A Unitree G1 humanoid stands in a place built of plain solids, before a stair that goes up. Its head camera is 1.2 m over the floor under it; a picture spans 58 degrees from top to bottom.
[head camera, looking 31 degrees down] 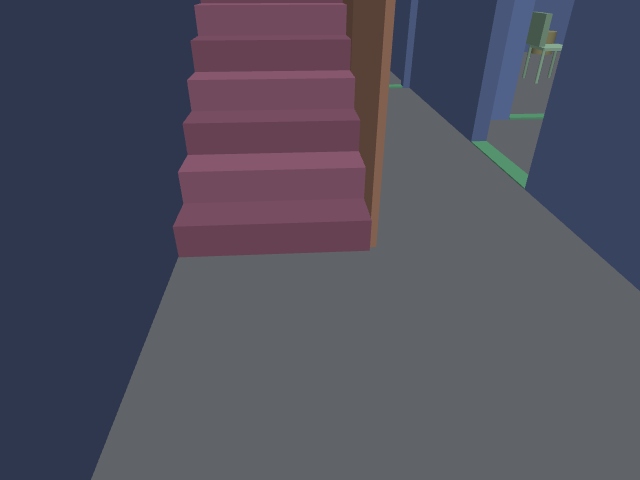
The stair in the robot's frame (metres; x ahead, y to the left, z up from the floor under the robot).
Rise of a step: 0.18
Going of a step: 0.26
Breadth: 0.97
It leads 4 degrees to the left of straight ahead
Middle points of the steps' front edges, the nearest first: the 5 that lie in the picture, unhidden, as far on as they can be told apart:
1.86 0.23 0.18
2.11 0.24 0.36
2.37 0.26 0.53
2.62 0.28 0.71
2.88 0.29 0.89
